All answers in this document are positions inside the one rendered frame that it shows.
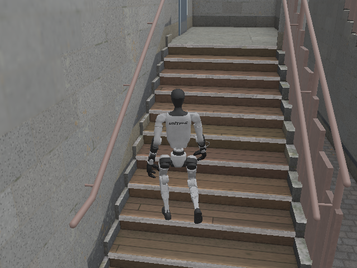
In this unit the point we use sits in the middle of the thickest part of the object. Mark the stairs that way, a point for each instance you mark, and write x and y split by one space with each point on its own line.
212 246

